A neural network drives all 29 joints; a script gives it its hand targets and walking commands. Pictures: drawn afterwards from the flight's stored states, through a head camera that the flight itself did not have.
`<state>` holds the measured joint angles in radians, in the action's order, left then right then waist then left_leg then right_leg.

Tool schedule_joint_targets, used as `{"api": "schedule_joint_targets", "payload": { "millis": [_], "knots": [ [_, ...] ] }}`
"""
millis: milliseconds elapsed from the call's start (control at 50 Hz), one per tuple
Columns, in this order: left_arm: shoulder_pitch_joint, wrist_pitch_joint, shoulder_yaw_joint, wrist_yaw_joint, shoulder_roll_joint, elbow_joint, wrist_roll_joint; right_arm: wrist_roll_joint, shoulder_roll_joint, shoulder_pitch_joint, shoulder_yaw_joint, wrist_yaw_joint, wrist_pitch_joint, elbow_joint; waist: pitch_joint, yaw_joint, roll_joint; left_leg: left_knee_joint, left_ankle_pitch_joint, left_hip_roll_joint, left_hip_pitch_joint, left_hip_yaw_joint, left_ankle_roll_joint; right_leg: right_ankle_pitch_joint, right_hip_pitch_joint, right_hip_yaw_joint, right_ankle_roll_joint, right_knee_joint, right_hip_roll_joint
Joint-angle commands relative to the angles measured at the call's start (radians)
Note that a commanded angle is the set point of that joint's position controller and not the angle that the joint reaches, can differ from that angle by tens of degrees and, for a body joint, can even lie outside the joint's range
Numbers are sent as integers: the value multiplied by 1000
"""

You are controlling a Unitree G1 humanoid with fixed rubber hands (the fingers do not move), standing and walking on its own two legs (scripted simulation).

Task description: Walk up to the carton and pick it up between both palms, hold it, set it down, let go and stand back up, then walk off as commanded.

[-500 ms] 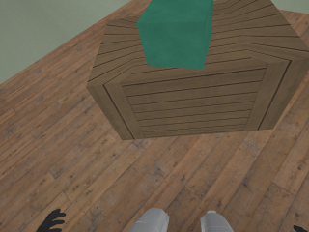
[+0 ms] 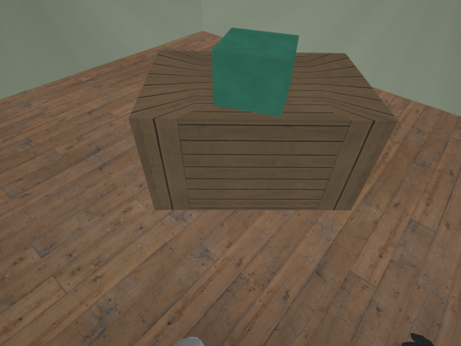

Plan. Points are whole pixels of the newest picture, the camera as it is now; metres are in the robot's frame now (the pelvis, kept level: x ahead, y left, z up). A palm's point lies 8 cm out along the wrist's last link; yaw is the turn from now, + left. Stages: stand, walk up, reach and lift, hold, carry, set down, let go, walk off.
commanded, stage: walk off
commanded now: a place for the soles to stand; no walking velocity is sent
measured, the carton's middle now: (255, 70) +1.16 +0.01 -0.03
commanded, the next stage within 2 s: none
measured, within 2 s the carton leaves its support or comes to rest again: neither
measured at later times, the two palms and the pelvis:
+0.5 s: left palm out of the picture -0.02 +0.46 -0.10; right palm out of the picture +0.14 -0.22 -0.06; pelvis +0.02 +0.11 +0.01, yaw +2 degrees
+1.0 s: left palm (45, 307) +0.21 +0.42 -0.13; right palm out of the picture +0.11 -0.22 -0.05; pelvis +0.10 +0.11 +0.01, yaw -2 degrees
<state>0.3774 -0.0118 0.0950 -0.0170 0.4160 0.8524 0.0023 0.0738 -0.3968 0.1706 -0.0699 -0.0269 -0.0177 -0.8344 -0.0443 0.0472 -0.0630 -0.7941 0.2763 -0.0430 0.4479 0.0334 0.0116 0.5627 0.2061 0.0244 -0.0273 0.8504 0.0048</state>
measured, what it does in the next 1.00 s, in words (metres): steps to the left: left foot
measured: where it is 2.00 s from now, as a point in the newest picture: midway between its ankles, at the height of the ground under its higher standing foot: outside the picture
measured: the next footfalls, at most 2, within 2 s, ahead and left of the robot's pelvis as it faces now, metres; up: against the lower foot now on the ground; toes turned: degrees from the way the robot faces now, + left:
left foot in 0.44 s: +0.11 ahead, +0.23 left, +0.00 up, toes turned +6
right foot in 1.08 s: +0.20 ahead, -0.04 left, +0.00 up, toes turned +0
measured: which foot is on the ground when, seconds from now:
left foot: down 0.00-0.02, up 0.04-0.42, down 0.44-1.00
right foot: down 0.00-0.44, up 0.46-1.00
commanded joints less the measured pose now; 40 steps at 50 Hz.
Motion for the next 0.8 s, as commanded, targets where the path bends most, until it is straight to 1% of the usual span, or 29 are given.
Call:
{"api": "schedule_joint_targets", "payload": {
  "millis": [0, 20, 40, 60, 80, 100, 120, 140, 160, 200, 220, 280, 320, 340, 380, 400, 420, 440, 460, 480, 520, 540, 560, 620, 680, 700, 720, 740, 780],
  "knots": [
    [147, -54, 74, 22, 300, -71, 43, -25, -127, -121, -54, -1, 7, 142, -227, 23, -92, -374, 226, 57, 635, -145, -13, 431, -87, 713, -108, -613, -346],
    [102, -45, 100, 26, 367, -44, 49, -25, -198, -191, -74, 9, 23, 150, -285, 43, -106, -463, 171, -3, 566, -209, -34, 754, 142, 970, -228, -799, -525],
    [49, -61, 94, 30, 364, -61, 47, -38, -234, -202, -90, 6, 29, 122, -419, 14, -47, -476, 104, -7, 502, -239, -32, 752, 302, 917, -202, -854, -503],
    [-7, -90, 83, 36, 330, -68, 48, -49, -248, -183, -100, -10, 30, 98, -446, -34, 56, -455, 30, -12, 473, -242, -31, 501, 257, 765, -138, -787, -424],
    [7, -98, 83, 24, 313, -41, 43, -50, -235, -166, -96, -15, 31, 77, -386, -43, 19, -459, 15, -17, 412, -206, -17, 467, 244, 688, -119, -771, -383],
    [0, -112, 83, 34, 322, -63, 47, -45, -258, -134, -109, -21, 36, 90, -336, -44, 44, -438, 4, -27, 400, -175, -27, 398, 166, 644, -129, -726, -404],
    [25, -112, 71, 38, 293, -56, 38, -44, -253, -134, -101, -23, 37, 86, -329, -46, 90, -430, -28, -28, 420, -159, -26, 332, 125, 612, -94, -729, -393],
    [20, -118, 58, 25, 248, -44, 34, -44, -237, -122, -107, -24, 36, 73, -366, -70, 17, -421, -52, -44, 366, -141, -22, 311, 213, 549, -100, -746, -351],
    [22, -125, 68, 26, 267, -36, 32, -48, -254, -115, -109, -33, 33, 67, -360, -50, -52, -394, -69, -32, 404, -123, -27, 309, 143, 490, -87, -739, -320],
    [26, -118, 56, 17, 271, -41, 28, -43, -233, -161, -99, -37, 37, 69, -349, -52, -60, -262, -49, -31, 256, -69, -14, 241, 200, 379, -141, -728, -292],
    [49, -113, 61, 14, 257, -17, 31, -47, -207, -180, -95, -44, 34, 78, -340, -36, -155, -215, -34, -24, 223, -58, -18, 222, 187, 363, -137, -721, -263],
    [11, -93, 70, 4, 316, -23, 33, -61, -240, -150, -90, -51, 42, 50, -276, -23, -215, -101, 24, -26, 71, -37, -22, 263, 226, 278, -163, -672, -266],
    [-18, -70, 78, -3, 337, -32, 42, -68, -230, -48, -91, -43, 42, 24, -164, -44, -253, 62, 59, -9, -109, -3, -32, 154, 177, 216, -165, -612, -243],
    [-24, -63, 67, -3, 323, -26, 36, -77, -220, 1, -84, -32, 58, 16, -144, -63, -223, 114, 5, 10, -199, 26, -23, 77, 212, 169, -140, -551, -225],
    [57, -46, 47, 2, 239, -18, 43, -69, -234, 175, -98, -11, 82, -49, -5, -135, 59, 265, -4, 22, -463, -1, -17, -288, 227, 71, -113, -36, -131],
    [75, -35, 29, 3, 185, -13, 25, -51, -293, 288, -107, 6, 94, -78, 68, -166, 211, 355, 174, -43, -527, -114, -11, -304, 264, 13, -69, 240, -66],
    [82, -24, 24, -1, 112, -35, 27, -30, -367, 282, -127, 27, 97, -58, 11, -155, 318, 426, 245, -298, -566, -521, -93, -52, 485, 62, -13, 357, 23],
    [127, -29, 18, -2, 134, -85, 30, -46, -399, 223, -110, 15, 105, -11, 17, -102, 295, 535, 200, -423, -479, -791, -206, -58, 534, 155, -10, 353, 47],
    [133, -14, 25, -3, 183, -52, 40, -56, -391, 148, -100, 16, 98, -33, -27, -64, 217, 552, 293, -443, -316, -810, -200, -64, 460, 189, -26, 382, -12],
    [110, -21, 30, 1, 229, -42, 26, -59, -386, 130, -91, 19, 114, -1, -35, -61, 211, 555, 172, -382, -267, -727, -123, -112, 418, 211, -12, 378, -28],
    [51, -5, 32, -2, 203, -26, 9, -47, -348, 130, -77, 40, 127, -18, -72, -53, 189, 462, -145, -305, -275, -467, -55, -168, 402, 217, -1, 345, -47],
    [73, -3, 30, -8, 211, -34, 2, -47, -344, 125, -73, 44, 130, -19, -42, -50, 215, 442, -154, -245, -318, -380, -27, -184, 395, 203, 1, 301, -36],
    [94, 13, 27, -15, 214, -56, 16, -44, -352, 133, -78, 52, 123, -31, -4, -52, 264, 392, -221, -233, -355, -337, -63, -221, 431, 162, 9, 285, -44],
    [2, 42, 33, -19, 217, -80, 35, -53, -341, 147, -75, 64, 119, -44, -33, -54, 237, 417, -240, -249, -286, -356, -59, -234, 431, 189, 27, 294, -28],
    [-41, 60, 33, -14, 200, -49, 34, -55, -311, 151, -65, 80, 111, -50, -20, -48, 205, 344, -601, -245, -323, -284, 11, -263, 434, 214, 28, 285, 13],
    [-34, 67, 37, -11, 189, -75, 33, -51, -299, 172, -56, 85, 111, -35, 3, -49, 225, 322, -748, -241, -340, -249, -14, -252, 429, 210, 36, 251, 13],
    [-92, 76, 48, -12, 187, -82, 40, -51, -290, 170, -56, 91, 104, -41, -13, -64, 212, 326, -702, -248, -361, -259, -26, -264, 468, 207, 41, 295, 23],
    [-93, 82, 35, -2, 184, -52, 24, -57, -301, 143, -55, 86, 100, -44, -33, -52, 236, 339, -669, -236, -290, -247, 16, -254, 422, 241, 43, 274, 35],
    [-138, 90, 38, 0, 174, -90, 30, -47, -303, 129, -63, 96, 95, -44, -100, -57, 238, 341, -714, -270, -312, -288, -43, -256, 515, 247, 34, 302, 47]
  ]
}}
